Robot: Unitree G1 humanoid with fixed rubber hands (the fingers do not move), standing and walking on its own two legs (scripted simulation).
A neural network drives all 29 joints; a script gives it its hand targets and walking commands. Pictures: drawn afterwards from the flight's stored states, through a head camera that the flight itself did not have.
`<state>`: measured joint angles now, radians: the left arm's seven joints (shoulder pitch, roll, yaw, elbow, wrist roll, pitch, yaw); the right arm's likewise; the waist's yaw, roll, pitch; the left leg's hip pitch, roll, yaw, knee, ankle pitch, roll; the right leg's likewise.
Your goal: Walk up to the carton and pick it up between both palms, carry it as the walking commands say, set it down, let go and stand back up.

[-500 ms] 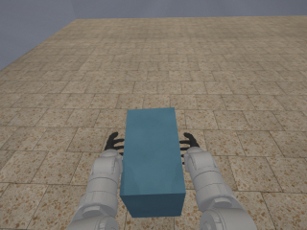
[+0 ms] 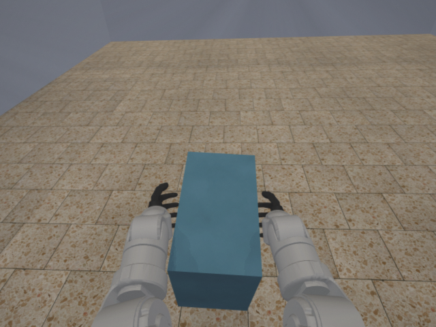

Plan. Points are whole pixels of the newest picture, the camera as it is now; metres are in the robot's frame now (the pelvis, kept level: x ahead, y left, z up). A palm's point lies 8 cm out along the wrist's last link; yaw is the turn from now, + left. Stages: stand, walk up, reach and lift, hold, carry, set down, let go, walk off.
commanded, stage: reach and lift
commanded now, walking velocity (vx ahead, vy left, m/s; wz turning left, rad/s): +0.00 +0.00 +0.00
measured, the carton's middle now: (217, 229) +0.36 +0.01 -0.01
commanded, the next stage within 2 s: hold in 0.70 s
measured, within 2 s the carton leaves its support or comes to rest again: neither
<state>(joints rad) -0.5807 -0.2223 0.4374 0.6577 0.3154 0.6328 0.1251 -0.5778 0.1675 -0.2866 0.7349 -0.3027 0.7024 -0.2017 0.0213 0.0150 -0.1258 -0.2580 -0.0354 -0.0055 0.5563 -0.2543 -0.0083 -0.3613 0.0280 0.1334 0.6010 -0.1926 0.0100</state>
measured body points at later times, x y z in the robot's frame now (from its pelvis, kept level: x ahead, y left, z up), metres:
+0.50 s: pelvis +0.01 +0.00 +0.00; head -0.07 -0.02 +0.45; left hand +0.33 +0.13 +0.07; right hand +0.34 -0.12 +0.05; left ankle +0.03 +0.13 -0.73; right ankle +0.08 -0.12 -0.73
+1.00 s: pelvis +0.00 +0.00 +0.00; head -0.09 -0.02 +0.44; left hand +0.32 +0.13 +0.07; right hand +0.32 -0.12 +0.05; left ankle +0.03 +0.13 -0.73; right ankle +0.08 -0.12 -0.73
